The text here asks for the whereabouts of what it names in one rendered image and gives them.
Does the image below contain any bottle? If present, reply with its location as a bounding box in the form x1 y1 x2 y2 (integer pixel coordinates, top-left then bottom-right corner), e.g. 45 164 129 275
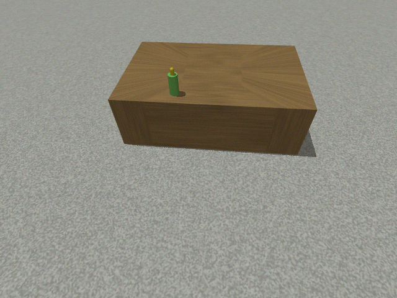
167 67 179 96

